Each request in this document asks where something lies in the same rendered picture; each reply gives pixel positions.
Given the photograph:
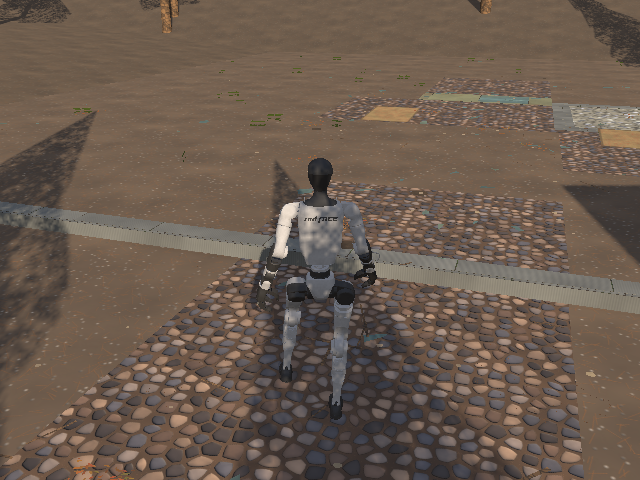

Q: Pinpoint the right robot upper arm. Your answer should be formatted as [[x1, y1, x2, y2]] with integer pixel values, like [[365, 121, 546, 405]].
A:
[[341, 201, 369, 255]]

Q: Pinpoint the humanoid robot head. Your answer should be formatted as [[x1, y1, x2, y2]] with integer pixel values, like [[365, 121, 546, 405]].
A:
[[303, 158, 337, 207]]

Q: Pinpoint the robot left forearm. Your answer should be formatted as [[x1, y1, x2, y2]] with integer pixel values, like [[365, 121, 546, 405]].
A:
[[259, 243, 282, 290]]

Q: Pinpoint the robot right forearm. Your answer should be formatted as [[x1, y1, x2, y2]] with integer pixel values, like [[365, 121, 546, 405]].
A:
[[358, 239, 375, 273]]

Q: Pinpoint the left robot shin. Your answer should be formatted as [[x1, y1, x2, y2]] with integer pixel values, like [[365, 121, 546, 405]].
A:
[[282, 309, 297, 370]]

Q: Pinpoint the left robot upper arm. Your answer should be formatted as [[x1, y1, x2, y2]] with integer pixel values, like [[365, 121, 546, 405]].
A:
[[272, 202, 300, 259]]

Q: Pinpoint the right robot hand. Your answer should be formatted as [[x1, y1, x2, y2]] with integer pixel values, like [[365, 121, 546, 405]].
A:
[[354, 269, 377, 288]]

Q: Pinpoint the left robot hand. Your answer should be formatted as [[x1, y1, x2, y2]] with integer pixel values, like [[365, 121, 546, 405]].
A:
[[256, 286, 279, 312]]

